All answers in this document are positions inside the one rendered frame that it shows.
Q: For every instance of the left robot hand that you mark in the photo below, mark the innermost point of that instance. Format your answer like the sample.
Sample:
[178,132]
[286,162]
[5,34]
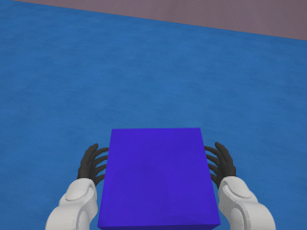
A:
[88,164]

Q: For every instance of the carton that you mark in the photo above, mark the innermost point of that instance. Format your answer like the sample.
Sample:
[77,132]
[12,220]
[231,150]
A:
[157,179]

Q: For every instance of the robot right forearm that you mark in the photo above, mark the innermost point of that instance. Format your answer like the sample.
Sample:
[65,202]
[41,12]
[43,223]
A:
[241,207]

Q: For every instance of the right robot hand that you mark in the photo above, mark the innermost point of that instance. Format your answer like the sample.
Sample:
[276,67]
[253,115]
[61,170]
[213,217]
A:
[224,163]

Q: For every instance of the robot left forearm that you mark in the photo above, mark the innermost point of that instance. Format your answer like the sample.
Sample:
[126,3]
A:
[77,207]

